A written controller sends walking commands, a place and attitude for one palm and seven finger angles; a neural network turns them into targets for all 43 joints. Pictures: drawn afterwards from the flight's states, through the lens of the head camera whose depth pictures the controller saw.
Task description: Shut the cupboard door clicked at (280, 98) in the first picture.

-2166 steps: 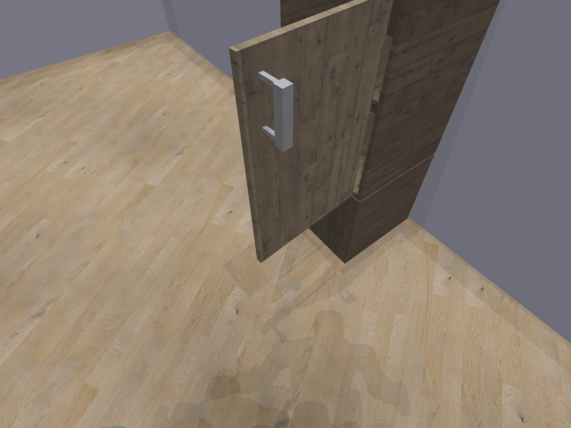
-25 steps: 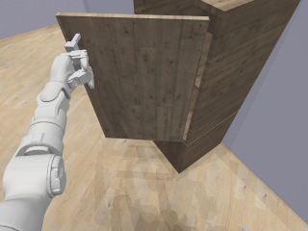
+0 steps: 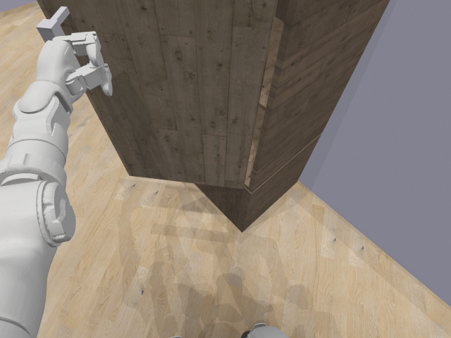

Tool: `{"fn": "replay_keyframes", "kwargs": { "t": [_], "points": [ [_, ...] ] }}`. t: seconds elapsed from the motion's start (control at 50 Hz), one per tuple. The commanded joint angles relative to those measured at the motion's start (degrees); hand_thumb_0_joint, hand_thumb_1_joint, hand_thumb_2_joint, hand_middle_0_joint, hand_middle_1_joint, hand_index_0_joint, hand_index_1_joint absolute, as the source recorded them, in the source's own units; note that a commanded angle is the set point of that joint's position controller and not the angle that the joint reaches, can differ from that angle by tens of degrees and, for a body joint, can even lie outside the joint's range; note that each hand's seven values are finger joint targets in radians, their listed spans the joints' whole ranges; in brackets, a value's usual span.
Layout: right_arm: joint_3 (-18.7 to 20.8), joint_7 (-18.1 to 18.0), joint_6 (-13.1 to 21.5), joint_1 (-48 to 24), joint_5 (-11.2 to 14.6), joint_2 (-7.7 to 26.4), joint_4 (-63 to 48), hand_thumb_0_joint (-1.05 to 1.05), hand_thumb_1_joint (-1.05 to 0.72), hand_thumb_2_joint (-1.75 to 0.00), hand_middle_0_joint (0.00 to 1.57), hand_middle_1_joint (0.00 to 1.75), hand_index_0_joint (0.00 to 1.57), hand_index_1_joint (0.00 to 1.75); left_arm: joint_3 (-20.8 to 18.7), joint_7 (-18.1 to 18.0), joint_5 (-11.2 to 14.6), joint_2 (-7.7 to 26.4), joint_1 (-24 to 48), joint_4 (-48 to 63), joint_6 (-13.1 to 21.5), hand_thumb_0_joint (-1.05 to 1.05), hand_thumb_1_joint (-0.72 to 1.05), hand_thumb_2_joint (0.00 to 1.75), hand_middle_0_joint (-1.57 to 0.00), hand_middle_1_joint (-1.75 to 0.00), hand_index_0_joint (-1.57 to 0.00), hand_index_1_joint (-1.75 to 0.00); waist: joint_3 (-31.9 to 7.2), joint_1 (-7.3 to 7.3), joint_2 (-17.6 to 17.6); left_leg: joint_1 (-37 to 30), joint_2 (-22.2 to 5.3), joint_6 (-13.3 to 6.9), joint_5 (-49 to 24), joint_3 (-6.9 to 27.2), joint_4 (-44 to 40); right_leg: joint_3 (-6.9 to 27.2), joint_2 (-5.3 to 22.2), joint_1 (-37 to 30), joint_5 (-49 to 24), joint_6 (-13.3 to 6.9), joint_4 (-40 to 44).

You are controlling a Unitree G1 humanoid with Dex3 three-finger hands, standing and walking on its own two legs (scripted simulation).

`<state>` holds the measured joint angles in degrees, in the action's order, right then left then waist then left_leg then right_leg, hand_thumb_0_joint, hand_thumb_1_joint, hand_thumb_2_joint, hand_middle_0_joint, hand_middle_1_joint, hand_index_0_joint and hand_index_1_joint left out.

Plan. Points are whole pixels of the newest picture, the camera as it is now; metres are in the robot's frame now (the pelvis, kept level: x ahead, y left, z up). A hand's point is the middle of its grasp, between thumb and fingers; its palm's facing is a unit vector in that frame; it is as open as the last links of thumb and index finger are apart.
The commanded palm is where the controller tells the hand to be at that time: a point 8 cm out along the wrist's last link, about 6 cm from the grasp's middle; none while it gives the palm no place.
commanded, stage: push the door shut along its arc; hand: left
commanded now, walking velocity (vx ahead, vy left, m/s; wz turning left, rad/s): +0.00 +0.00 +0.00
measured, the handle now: (71, 51) +0.60 +0.20 +0.16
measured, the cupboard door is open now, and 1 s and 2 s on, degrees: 41 27 22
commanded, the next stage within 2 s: pull the fist back off the door in 0.92 s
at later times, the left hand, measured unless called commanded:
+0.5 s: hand (122, 49) +0.58 +0.11 +0.17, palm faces -0.28 -0.96 +0.02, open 3.1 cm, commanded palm +0.58 +0.17 +0.16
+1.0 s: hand (141, 37) +0.61 +0.08 +0.17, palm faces -0.35 -0.94 -0.01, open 3.4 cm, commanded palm +0.64 +0.11 +0.16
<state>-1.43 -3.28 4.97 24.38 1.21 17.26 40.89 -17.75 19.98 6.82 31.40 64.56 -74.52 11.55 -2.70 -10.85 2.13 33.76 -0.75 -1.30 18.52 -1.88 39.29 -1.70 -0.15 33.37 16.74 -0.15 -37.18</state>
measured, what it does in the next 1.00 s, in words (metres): stands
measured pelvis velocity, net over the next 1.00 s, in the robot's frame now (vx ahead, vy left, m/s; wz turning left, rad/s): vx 0.02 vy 0.00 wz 0.00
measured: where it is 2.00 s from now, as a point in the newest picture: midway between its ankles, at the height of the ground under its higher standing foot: outside the picture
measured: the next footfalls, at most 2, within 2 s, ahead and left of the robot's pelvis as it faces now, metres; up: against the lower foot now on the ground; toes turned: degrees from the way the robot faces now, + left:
none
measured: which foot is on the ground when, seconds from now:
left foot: down 0.00-1.00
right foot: down 0.00-1.00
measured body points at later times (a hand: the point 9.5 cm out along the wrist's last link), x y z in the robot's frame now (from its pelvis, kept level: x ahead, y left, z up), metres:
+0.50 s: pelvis +0.01 +0.01 -0.01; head +0.15 +0.01 +0.42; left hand +0.59 +0.17 +0.17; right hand -0.05 -0.27 -0.11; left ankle +0.00 +0.10 -0.72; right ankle +0.01 -0.12 -0.72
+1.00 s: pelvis +0.02 +0.00 -0.02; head +0.18 +0.01 +0.40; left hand +0.62 +0.14 +0.17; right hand -0.07 -0.27 -0.11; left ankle +0.00 +0.10 -0.72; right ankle +0.01 -0.12 -0.72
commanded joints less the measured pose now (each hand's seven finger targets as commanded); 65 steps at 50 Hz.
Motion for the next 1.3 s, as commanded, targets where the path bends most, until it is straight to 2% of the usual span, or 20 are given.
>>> {"fn": "replay_keyframes", "kwargs": {
  "t": [0.0, 0.14, 0.22, 0.26, 0.28, 0.34, 0.38, 0.42, 0.48, 0.58, 0.66, 0.86, 0.9, 1.0, 1.02, 1.06, 1.12, 1.14, 1.18, 1.28],
  "points": [
    [3.7, -0.8, 1.0, 8.3, 0.0, 10.6, -2.8, 0.00, -0.90, -0.90, 0.20, 0.30, 0.20, 0.30, -2.6, 1.7, 0.7, 15.0, 33.6, 11.1, 3.7, 0.00, 0.90, 0.90, -1.30, -1.50, -1.30, -1.50, -25.4, -1.76, 2.1, -16.4, 0.4, -0.5, -15.8, 4.3, -1.5, 1.4, -1.5, -5.4, -16.6, -0.5, 3.4],
    [3.5, -1.1, 0.4, 9.7, -0.2, 10.9, -2.0, 0.00, -0.90, -0.90, 0.20, 0.30, 0.20, 0.30, 0.9, 3.3, -0.4, 13.2, 38.1, 6.4, 2.3, 0.00, 0.90, 0.90, -1.30, -1.50, -1.30, -1.50, -22.5, -4.54, 3.5, -14.6, 0.1, -0.5, -14.5, 4.7, 0.1, 0.9, -1.7, 0.3, -14.3, -0.4, 2.9],
    [3.8, -1.1, 0.2, 11.4, -1.0, 11.4, -1.3, 0.00, -0.90, -0.90, 0.20, 0.30, 0.20, 0.30, -0.8, 3.7, -0.6, 15.4, 41.6, 7.5, 2.3, 0.00, 0.90, 0.90, -1.30, -1.50, -1.30, -1.50, -28.4, -4.71, 5.1, -18.2, -0.2, -0.2, -20.0, 5.9, 1.8, 0.4, -1.9, 1.1, -16.9, -0.6, 1.2],
    [3.8, -1.0, 0.2, 11.8, -1.2, 11.1, -1.5, 0.00, -0.90, -0.90, 0.20, 0.30, 0.20, 0.30, 0.9, 4.3, -0.1, 12.6, 42.0, 7.4, 1.9, 0.00, 0.90, 0.90, -1.30, -1.50, -1.30, -1.50, -29.1, -5.13, 5.3, -18.9, 0.1, -0.3, -22.2, 5.8, 2.5, 0.1, -2.0, 1.4, -18.3, -0.7, 0.9],
    [3.8, -1.1, 0.0, 11.9, -1.2, 11.5, -1.0, 0.00, -0.90, -0.90, 0.20, 0.30, 0.20, 0.30, -0.9, 4.3, -0.7, 15.3, 42.3, 6.2, 1.6, 0.00, 0.90, 0.90, -1.30, -1.50, -1.30, -1.50, -28.4, -5.07, 5.3, -18.2, -0.1, -0.2, -21.7, 5.7, 2.9, 0.3, -2.0, 2.2, -18.2, -0.5, 0.9],
    [3.6, -1.0, -0.7, 12.6, -1.3, 11.5, -1.3, 0.00, -0.90, -0.90, 0.20, 0.30, 0.20, 0.30, -0.9, 4.3, -1.9, 17.0, 43.2, 4.4, 1.0, 0.00, 0.90, 0.90, -1.30, -1.50, -1.30, -1.50, -26.8, -5.48, 4.7, -15.0, 0.0, -0.3, -20.1, 5.6, 3.0, 0.2, -2.1, 2.1, -17.7, -0.5, 0.7],
    [3.7, -0.9, -0.7, 13.0, -1.7, 11.6, -1.4, 0.00, -0.90, -0.90, 0.20, 0.30, 0.20, 0.30, -1.6, 4.0, -2.3, 17.7, 44.9, 6.1, 1.4, 0.00, 0.90, 0.90, -1.30, -1.50, -1.30, -1.50, -29.4, -5.46, 7.0, -17.3, 0.0, -0.1, -22.4, 5.8, 3.8, 0.2, -2.1, 2.9, -18.6, -0.5, 0.2],
    [3.6, -1.0, -1.2, 13.6, -1.8, 11.7, -1.3, 0.00, -0.90, -0.90, 0.20, 0.30, 0.20, 0.30, -2.3, 4.0, -2.9, 19.5, 45.4, 4.7, 1.2, 0.00, 0.90, 0.90, -1.30, -1.50, -1.30, -1.50, -28.9, -5.89, 5.8, -15.6, -0.1, -0.1, -22.2, 5.9, 4.1, 0.1, -2.2, 2.5, -19.0, -0.5, -0.2],
    [3.9, -0.9, -1.4, 14.3, -2.0, 11.7, -1.5, 0.00, -0.90, -0.90, 0.20, 0.30, 0.20, 0.30, -2.7, 4.5, -3.1, 19.8, 46.6, 6.4, 1.6, 0.00, 0.90, 0.90, -1.30, -1.50, -1.30, -1.50, -32.9, -5.75, 7.3, -18.1, 0.0, 0.0, -25.8, 5.8, 4.8, 0.1, -2.4, 1.9, -21.9, -0.6, -0.8],
    [3.9, -1.0, -2.2, 15.3, -2.1, 11.8, -1.1, 0.00, -0.90, -0.90, 0.20, 0.30, 0.20, 0.30, -1.8, 5.4, -3.7, 19.4, 47.6, 4.0, 0.2, 0.00, 0.90, 0.90, -1.30, -1.50, -1.30, -1.50, -30.3, -6.90, 6.3, -16.0, 0.0, -0.2, -24.9, 5.3, 5.2, -0.1, -2.7, 3.0, -22.2, -0.5, -0.7],
    [4.2, -0.9, -2.2, 16.0, -2.5, 11.4, 0.1, 0.00, -0.90, -0.90, 0.20, 0.30, 0.20, 0.30, 1.4, 5.5, -3.1, 14.3, 50.4, 4.4, 0.0, 0.00, 0.90, 0.90, -1.30, -1.50, -1.30, -1.50, -29.8, -8.32, 7.9, -19.0, -0.4, -0.1, -27.7, 6.0, 5.7, -1.1, -3.0, 6.1, -21.8, -0.9, -1.0],
    [4.3, -0.5, -1.8, 16.6, -3.0, 11.6, 2.7, 0.00, -0.90, -0.90, 0.20, 0.30, 0.20, 0.30, 4.8, 5.5, -3.0, 8.9, 55.7, 3.6, -0.6, 0.00, 0.90, 0.90, -1.30, -1.50, -1.30, -1.50, -30.2, -10.38, 9.5, -21.2, -0.6, -0.3, -29.2, 6.8, 7.5, -2.1, -3.5, 11.4, -20.1, -1.2, -2.4],
    [4.5, -0.2, -1.7, 16.1, -3.2, 11.6, 2.7, 0.00, -0.90, -0.90, 0.20, 0.30, 0.20, 0.30, 4.6, 5.6, -3.4, 9.7, 56.8, 4.9, -0.4, 0.00, 0.90, 0.90, -1.30, -1.50, -1.30, -1.50, -32.9, -9.77, 12.5, -23.2, -0.4, -0.1, -31.5, 6.8, 8.5, -1.8, -3.7, 12.3, -20.7, -1.3, -3.0],
    [4.1, -0.6, -1.5, 15.8, -3.0, 11.6, 3.2, 0.00, -0.90, -0.90, 0.20, 0.30, 0.20, 0.30, 5.3, 5.6, -3.5, 8.9, 57.3, 2.1, -1.1, 0.00, 0.90, 0.90, -1.30, -1.50, -1.30, -1.50, -31.0, -10.88, 9.5, -19.2, 0.1, -0.7, -27.9, 6.0, 8.9, -1.9, -3.7, 11.4, -21.0, -1.1, -3.3],
    [2.8, 0.8, -1.1, 18.7, -3.7, 9.2, 0.7, 0.00, -0.90, -0.90, 0.20, 0.30, 0.20, 0.30, -7.1, -6.6, 0.1, 11.4, 59.7, 2.0, -3.6, 0.00, 0.90, 0.90, -1.30, -1.50, -1.30, -1.50, -31.8, -8.89, 12.2, -12.7, -1.1, 0.1, -26.6, 7.0, 8.6, -0.4, -2.9, 7.2, -21.4, -0.6, -1.5],
    [3.3, 3.3, -1.0, 20.8, -5.4, 9.3, 0.4, 0.00, -0.90, -0.90, 0.20, 0.30, 0.20, 0.30, -6.5, -18.6, -2.9, 8.4, 58.2, 3.5, -4.3, 0.00, 0.90, 0.90, -1.30, -1.50, -1.30, -1.50, -34.0, -9.46, 8.3, -11.9, -0.9, 0.4, -28.7, 7.9, 8.1, -1.1, -2.8, 4.9, -22.8, 0.3, -2.6],
    [3.8, 6.8, -1.7, 21.6, -7.6, 8.5, -1.3, 0.00, -0.90, -0.90, 0.20, 0.30, 0.20, 0.30, -5.1, -31.4, -11.6, 6.4, 54.3, 9.0, -1.5, 0.00, 0.90, 0.90, -1.30, -1.50, -1.30, -1.50, -35.2, -8.30, 9.8, -11.6, -0.5, 0.2, -30.3, 6.2, 8.9, -1.1, -2.6, 5.1, -23.7, 0.5, -3.0],
    [4.2, 7.6, -2.0, 22.2, -8.0, 8.7, -1.0, 0.00, -0.90, -0.90, 0.20, 0.30, 0.20, 0.30, -3.8, -33.0, -14.2, 6.4, 53.1, 8.7, -0.4, 0.00, 0.90, 0.90, -1.30, -1.50, -1.30, -1.50, -35.1, -8.33, 9.2, -11.3, -0.5, 0.3, -29.4, 6.0, 8.6, -1.1, -2.6, 4.6, -23.1, 0.4, -3.1],
    [4.9, 7.9, -3.0, 22.4, -7.5, 9.1, -1.3, 0.00, -0.90, -0.90, 0.20, 0.30, 0.20, 0.30, -2.2, -31.8, -15.3, 5.8, 51.9, 8.7, 0.5, 0.00, 0.90, 0.90, -1.30, -1.50, -1.30, -1.50, -36.3, -8.26, 7.1, -12.5, -0.3, 0.2, -29.5, 5.8, 7.1, -0.8, -2.7, 2.2, -24.1, 0.1, -2.6],
    [5.0, 6.5, -4.3, 21.2, -5.5, 8.9, -2.0, 0.00, -0.90, -0.90, 0.20, 0.30, 0.20, 0.30, -3.9, -25.6, -11.0, 7.3, 50.8, 8.9, -0.6, 0.00, 0.90, 0.90, -1.30, -1.50, -1.30, -1.50, -37.3, -6.05, 7.4, -12.9, 0.6, -0.2, -26.5, 4.0, 4.0, 0.3, -2.8, -5.6, -27.9, -0.3, -0.1]
  ]
}}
